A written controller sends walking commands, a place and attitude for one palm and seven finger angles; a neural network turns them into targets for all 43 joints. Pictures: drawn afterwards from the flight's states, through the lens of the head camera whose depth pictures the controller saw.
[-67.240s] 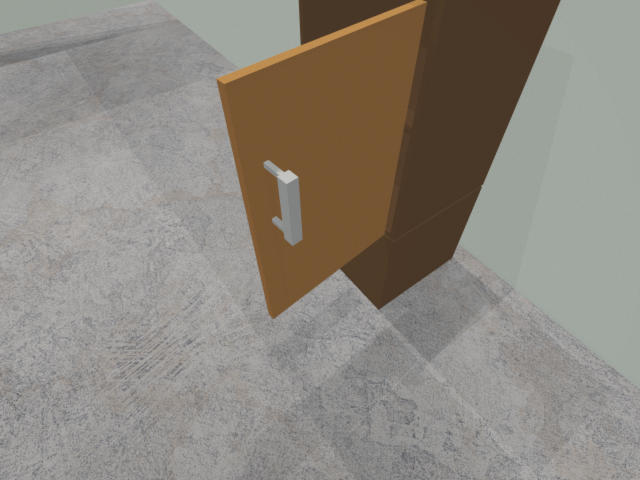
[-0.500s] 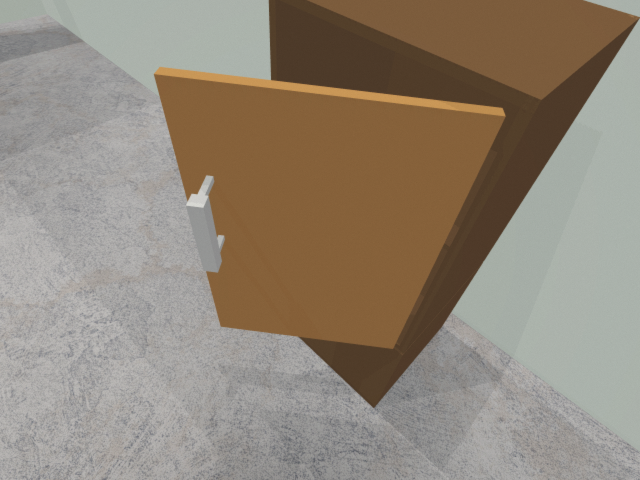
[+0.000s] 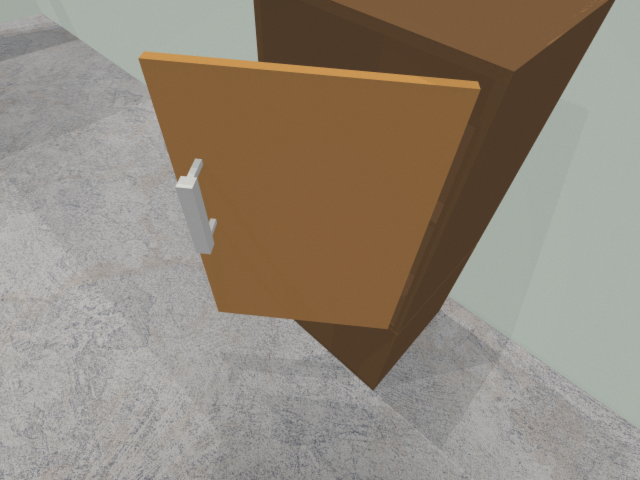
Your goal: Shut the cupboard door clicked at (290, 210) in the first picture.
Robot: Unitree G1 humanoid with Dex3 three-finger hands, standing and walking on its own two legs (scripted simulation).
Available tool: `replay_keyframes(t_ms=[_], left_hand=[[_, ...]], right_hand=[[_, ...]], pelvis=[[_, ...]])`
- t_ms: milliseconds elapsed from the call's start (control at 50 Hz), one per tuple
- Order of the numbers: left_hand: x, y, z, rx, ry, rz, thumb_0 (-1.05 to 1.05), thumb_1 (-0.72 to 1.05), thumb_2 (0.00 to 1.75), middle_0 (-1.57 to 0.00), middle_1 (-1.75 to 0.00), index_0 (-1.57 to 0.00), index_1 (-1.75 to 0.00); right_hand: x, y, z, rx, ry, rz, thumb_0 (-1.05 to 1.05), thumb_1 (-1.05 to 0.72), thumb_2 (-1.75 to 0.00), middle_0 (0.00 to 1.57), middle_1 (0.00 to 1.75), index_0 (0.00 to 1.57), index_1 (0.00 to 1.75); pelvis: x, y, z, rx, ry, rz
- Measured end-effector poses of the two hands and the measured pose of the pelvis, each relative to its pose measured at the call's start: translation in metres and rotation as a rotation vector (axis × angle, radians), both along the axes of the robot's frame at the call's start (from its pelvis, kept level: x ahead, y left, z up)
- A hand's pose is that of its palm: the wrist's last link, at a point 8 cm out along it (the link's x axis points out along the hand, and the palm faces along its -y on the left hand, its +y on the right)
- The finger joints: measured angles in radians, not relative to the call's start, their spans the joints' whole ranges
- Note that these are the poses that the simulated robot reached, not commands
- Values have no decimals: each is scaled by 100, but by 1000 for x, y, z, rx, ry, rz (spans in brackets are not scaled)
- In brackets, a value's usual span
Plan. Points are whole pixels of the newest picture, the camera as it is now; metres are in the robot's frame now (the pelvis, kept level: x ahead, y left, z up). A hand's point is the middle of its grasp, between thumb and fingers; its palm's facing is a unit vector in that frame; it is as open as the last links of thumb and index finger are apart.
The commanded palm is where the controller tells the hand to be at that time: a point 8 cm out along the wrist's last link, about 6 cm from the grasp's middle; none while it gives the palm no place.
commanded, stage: come to a stop and stand still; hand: left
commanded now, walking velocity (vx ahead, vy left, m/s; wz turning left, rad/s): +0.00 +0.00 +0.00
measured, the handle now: (201, 207) +0.47 +0.22 +0.04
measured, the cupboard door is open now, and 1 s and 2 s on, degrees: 38 38 38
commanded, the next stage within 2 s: look again from close up in 0.48 s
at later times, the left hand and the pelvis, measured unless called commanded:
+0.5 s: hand out of the picture -0.05 +0.17 -0.17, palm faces +0.04 -0.99 -0.14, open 7.4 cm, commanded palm none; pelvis -0.02 +0.01 +0.01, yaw -1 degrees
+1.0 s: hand out of the picture +0.01 +0.20 -0.16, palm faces -0.01 -0.97 -0.23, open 7.3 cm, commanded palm none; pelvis +0.00 +0.02 +0.01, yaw -2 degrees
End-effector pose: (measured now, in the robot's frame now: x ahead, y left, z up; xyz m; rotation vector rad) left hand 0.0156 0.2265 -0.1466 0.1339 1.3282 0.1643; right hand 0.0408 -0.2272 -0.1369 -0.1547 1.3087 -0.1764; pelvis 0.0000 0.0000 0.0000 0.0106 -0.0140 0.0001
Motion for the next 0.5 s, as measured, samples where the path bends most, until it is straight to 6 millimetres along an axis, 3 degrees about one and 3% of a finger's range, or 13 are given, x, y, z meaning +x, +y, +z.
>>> replay_keyframes(t_ms=[100,220,500], left_hand=[[-6,4,3,-16,-1,2,1,92,90,-20,-30,-20,-30],[-26,6,9,-22,24,-4,1,92,90,-20,-30,-20,-30],[-74,-6,8,-55,141,17,0,91,90,-20,-30,-20,-30]], right_hand=[[-35,7,9,-8,51,4,1,-92,-90,20,30,19,29],[-62,19,9,19,87,0,1,-93,-90,20,30,20,29],[-96,46,5,81,150,-26,1,-91,-90,20,30,20,29]], pelvis=[[-10,4,8,-5,-11,-8],[-20,9,13,-7,-11,-8],[-25,13,14,-5,-1,-15]])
